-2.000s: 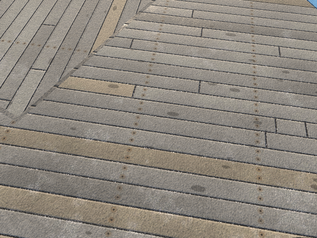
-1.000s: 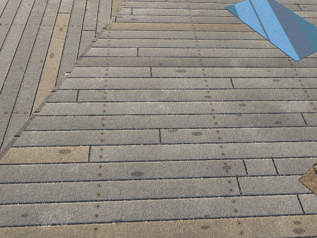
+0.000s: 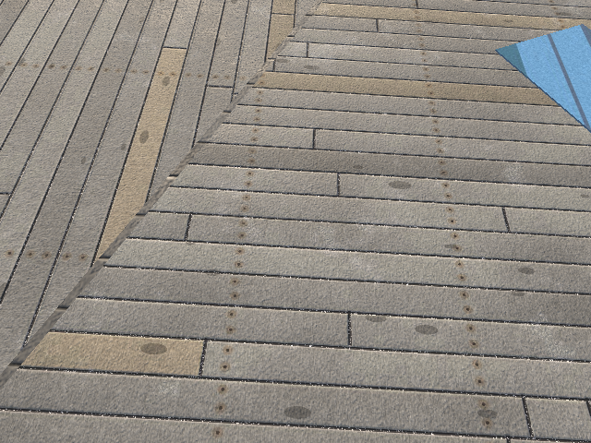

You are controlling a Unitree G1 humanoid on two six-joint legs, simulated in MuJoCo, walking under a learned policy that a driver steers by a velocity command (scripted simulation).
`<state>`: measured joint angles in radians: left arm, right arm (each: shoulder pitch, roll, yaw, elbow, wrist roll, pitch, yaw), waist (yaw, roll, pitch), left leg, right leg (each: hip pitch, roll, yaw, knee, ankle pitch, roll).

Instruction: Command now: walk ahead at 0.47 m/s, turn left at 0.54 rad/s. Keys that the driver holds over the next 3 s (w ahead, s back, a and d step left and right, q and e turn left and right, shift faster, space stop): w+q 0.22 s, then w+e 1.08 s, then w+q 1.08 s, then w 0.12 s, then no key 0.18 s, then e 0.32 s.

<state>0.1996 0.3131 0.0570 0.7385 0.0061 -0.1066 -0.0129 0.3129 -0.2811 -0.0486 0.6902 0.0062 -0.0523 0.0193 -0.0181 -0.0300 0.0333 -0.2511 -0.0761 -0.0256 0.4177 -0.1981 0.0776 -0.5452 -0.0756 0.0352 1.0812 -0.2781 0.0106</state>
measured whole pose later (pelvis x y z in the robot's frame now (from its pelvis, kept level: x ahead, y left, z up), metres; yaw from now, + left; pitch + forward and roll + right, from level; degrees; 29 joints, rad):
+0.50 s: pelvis +0.30 -0.02 +0.00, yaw +7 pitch +1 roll -1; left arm 0.29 0.28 0.05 0.77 0.00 -0.08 -0.03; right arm 0.24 -0.29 -0.04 0.69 -0.01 -0.08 0.00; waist 0.03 0.03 0.03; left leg -0.49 0.02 -0.06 1.08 -0.35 0.01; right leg -0.26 0.09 0.04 0.38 -0.14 -0.05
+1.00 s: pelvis +0.57 +0.05 +0.00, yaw -9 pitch +1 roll +2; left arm 0.25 0.33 0.08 0.70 -0.03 -0.02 0.00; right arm 0.29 -0.27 -0.06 0.75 -0.01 -0.10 0.01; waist -0.03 -0.05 0.02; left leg -0.14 -0.03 0.08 0.33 -0.20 0.02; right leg -0.61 -0.07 0.06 1.07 -0.26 0.02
